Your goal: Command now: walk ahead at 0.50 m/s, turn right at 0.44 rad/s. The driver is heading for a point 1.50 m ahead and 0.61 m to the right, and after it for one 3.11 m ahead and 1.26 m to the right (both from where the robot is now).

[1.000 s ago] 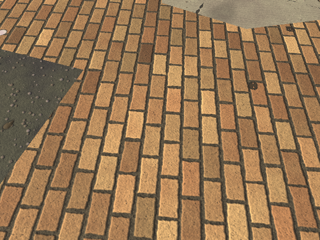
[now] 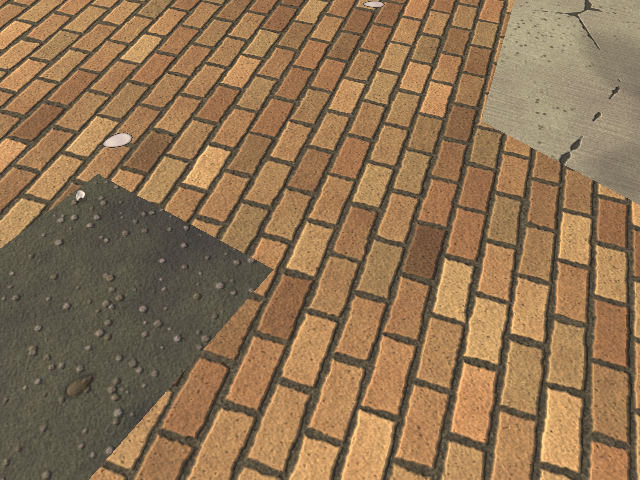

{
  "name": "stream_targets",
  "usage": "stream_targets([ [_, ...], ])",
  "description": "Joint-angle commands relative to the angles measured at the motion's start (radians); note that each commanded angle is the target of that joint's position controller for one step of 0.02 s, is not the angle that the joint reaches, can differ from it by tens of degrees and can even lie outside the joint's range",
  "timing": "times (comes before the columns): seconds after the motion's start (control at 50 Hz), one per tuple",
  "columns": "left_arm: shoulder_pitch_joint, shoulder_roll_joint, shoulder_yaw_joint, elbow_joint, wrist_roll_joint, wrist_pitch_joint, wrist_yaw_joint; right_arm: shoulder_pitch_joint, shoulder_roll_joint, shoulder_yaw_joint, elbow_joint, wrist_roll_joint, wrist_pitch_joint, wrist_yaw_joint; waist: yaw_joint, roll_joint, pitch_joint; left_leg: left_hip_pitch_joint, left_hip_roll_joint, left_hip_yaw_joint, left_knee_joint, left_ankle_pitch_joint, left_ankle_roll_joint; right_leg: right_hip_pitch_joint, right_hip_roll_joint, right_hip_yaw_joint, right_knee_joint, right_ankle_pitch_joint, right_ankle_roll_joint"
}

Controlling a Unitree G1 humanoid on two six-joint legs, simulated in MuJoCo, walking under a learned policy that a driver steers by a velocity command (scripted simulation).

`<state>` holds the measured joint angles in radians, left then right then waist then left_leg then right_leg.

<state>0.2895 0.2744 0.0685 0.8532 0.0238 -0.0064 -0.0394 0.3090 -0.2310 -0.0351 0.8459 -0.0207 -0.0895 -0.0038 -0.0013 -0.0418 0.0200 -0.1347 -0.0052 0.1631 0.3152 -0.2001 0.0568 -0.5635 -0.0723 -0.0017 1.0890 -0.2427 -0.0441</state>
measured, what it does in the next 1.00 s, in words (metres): walks ahead, turning right: right foot, then left foot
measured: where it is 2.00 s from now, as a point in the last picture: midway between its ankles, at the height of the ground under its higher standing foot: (495, 318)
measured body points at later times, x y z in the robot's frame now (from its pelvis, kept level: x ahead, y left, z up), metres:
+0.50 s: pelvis +0.25 -0.08 -0.01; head +0.28 -0.09 +0.44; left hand +0.40 +0.17 -0.13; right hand +0.30 -0.36 -0.13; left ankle +0.29 +0.09 -0.66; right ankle +0.26 -0.12 -0.75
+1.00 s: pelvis +0.53 -0.12 -0.01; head +0.56 -0.12 +0.44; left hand +0.75 +0.07 -0.14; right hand +0.48 -0.42 -0.11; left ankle +0.61 -0.06 -0.75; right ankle +0.40 -0.18 -0.66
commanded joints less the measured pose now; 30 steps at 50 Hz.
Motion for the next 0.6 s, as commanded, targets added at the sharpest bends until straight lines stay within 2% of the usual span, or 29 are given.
stream_targets([
  [0.02, -0.019, 0.015, 0.005, -0.062, 0.007, 0.007, -0.014, 0.014, -0.102, -0.025, -0.034, 0.004, -0.026, -0.007, 0.013, 0.120, 0.027, 0.048, 0.274, -0.135, -0.189, 0.225, 0.098, -0.139, -0.040, 0.023, -0.007, 0.106, 0.016],
  [0.08, -0.119, 0.004, -0.004, -0.099, 0.008, 0.005, -0.024, 0.034, -0.101, -0.026, -0.014, 0.000, -0.024, -0.007, -0.001, 0.114, 0.058, 0.059, 0.256, -0.052, -0.187, 0.258, 0.094, -0.147, -0.033, -0.002, -0.162, 0.201, 0.019],
  [0.16, -0.248, 0.002, -0.017, -0.152, 0.014, 0.001, -0.039, 0.081, -0.136, -0.036, 0.014, 0.000, -0.018, -0.013, -0.033, 0.113, 0.087, 0.116, 0.276, 0.021, -0.168, 0.335, 0.080, -0.090, -0.013, -0.078, -0.359, 0.226, -0.017],
  [0.2, -0.274, 0.012, -0.017, -0.170, 0.017, 0.000, -0.040, 0.104, -0.151, -0.040, 0.028, -0.001, -0.007, -0.016, -0.039, 0.109, 0.089, 0.180, 0.286, 0.052, -0.120, 0.448, 0.068, -0.066, 0.010, -0.113, -0.414, 0.165, -0.048],
  [0.22, -0.269, 0.017, -0.014, -0.174, 0.018, 0.001, -0.037, 0.104, -0.161, -0.042, 0.032, -0.002, -0.001, -0.018, -0.031, 0.114, 0.078, 0.207, 0.287, 0.071, -0.070, 0.584, 0.059, -0.033, 0.035, -0.134, -0.434, 0.120, -0.067],
  [0.26, -0.195, 0.038, -0.002, -0.162, 0.019, 0.000, -0.026, 0.098, -0.196, -0.050, 0.036, -0.004, 0.013, -0.022, 0.007, 0.139, 0.015, 0.249, 0.288, 0.098, 0.108, 0.899, 0.048, 0.081, 0.108, -0.173, -0.449, 0.002, -0.111],
  [0.28, -0.097, 0.056, 0.009, -0.136, 0.018, -0.007, -0.017, 0.092, -0.213, -0.055, 0.035, -0.004, 0.025, -0.022, 0.050, 0.137, -0.046, 0.241, 0.284, 0.104, 0.271, 0.949, 0.046, 0.188, 0.150, -0.176, -0.478, -0.039, -0.137],
  [0.3, 0.060, 0.087, 0.028, -0.086, 0.026, -0.018, -0.003, 0.079, -0.216, -0.054, 0.025, -0.001, 0.032, -0.019, 0.125, 0.092, -0.137, 0.137, 0.262, 0.120, 0.512, 0.808, 0.018, 0.408, 0.170, -0.142, -0.565, 0.001, -0.170],
  [0.32, 0.164, 0.205, 0.065, -0.066, 0.035, -0.019, 0.014, 0.097, -0.145, -0.036, -0.021, 0.009, 0.029, -0.013, 0.147, -0.047, -0.244, -0.166, 0.200, 0.121, 0.842, 0.372, -0.025, 0.696, -0.055, 0.182, -0.608, -0.134, -0.248],
  [0.34, 0.111, 0.298, 0.085, -0.090, 0.004, -0.011, 0.016, 0.069, -0.104, -0.032, -0.094, 0.009, 0.017, 0.002, 0.088, -0.202, -0.307, -0.517, -0.026, -0.031, 1.142, -0.349, -0.079, 0.862, -0.274, 0.745, -0.774, -0.039, -0.385],
  [0.36, 0.113, 0.272, 0.081, -0.091, -0.013, -0.001, 0.020, -0.053, -0.151, -0.036, -0.118, -0.002, 0.008, 0.006, 0.125, -0.028, -0.235, -0.627, 0.032, -0.191, 1.156, -0.271, -0.070, 0.828, -0.259, 0.669, -0.813, 0.034, -0.364],
  [0.38, 0.070, 0.219, 0.066, -0.079, -0.017, -0.002, 0.029, -0.068, -0.129, -0.026, -0.123, 0.010, -0.004, 0.009, 0.089, 0.008, -0.116, -0.633, 0.077, -0.192, 1.093, -0.178, -0.061, 0.701, -0.242, 0.527, -0.809, 0.120, -0.337],
  [0.4, 0.031, 0.164, 0.051, -0.078, -0.017, -0.007, 0.033, -0.044, -0.124, -0.025, -0.106, 0.008, -0.009, 0.006, 0.037, 0.063, -0.044, -0.569, 0.113, -0.192, 0.982, -0.134, -0.057, 0.570, -0.185, 0.425, -0.819, 0.231, -0.285],
  [0.42, -0.008, 0.133, 0.040, -0.080, -0.022, -0.014, 0.036, -0.035, -0.124, -0.026, -0.105, -0.010, 0.004, 0.005, 0.000, 0.062, -0.016, -0.507, 0.129, -0.198, 0.918, -0.129, -0.064, 0.481, -0.130, 0.352, -0.829, 0.304, -0.256],
  [0.44, -0.032, 0.115, 0.032, -0.090, -0.024, -0.022, 0.036, -0.004, -0.120, -0.025, -0.095, -0.024, 0.023, 0.007, -0.024, 0.047, -0.030, -0.447, 0.134, -0.199, 0.881, -0.120, -0.074, 0.432, -0.101, 0.304, -0.842, 0.349, -0.245],
  [0.46, -0.025, 0.113, 0.030, -0.091, -0.026, -0.034, 0.032, 0.002, -0.117, -0.025, -0.096, -0.031, 0.040, 0.011, -0.029, 0.043, -0.042, -0.426, 0.128, -0.191, 0.860, -0.120, -0.084, 0.412, -0.084, 0.287, -0.847, 0.398, -0.247],
  [0.5, 0.003, 0.139, 0.036, -0.083, -0.026, -0.047, 0.028, -0.020, -0.100, -0.021, -0.109, -0.030, 0.059, 0.016, -0.033, 0.035, -0.039, -0.436, 0.123, -0.175, 0.790, -0.082, -0.100, 0.383, -0.056, 0.259, -0.866, 0.398, -0.248],
  [0.6, 0.103, 0.149, 0.039, -0.070, -0.025, -0.048, 0.029, -0.224, -0.100, -0.015, -0.177, -0.023, 0.063, 0.021, 0.040, -0.007, 0.014, -0.548, 0.108, -0.172, 0.547, 0.103, -0.122, 0.438, -0.030, 0.285, -0.887, 0.310, -0.210],
])
Keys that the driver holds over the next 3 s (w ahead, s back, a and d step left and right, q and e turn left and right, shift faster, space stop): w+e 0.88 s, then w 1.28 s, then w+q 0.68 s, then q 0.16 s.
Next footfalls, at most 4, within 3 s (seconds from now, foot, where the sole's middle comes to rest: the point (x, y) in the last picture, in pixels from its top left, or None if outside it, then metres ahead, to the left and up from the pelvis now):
0.30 right None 0.30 -0.13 -0.78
0.84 left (355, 412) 0.64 -0.08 -0.78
1.32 right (494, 390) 0.70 -0.40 -0.78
1.86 left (484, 267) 1.06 -0.44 -0.78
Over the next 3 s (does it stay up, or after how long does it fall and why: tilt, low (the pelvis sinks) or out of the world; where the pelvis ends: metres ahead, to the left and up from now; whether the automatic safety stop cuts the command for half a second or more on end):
stays up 1.36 -0.71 -0.03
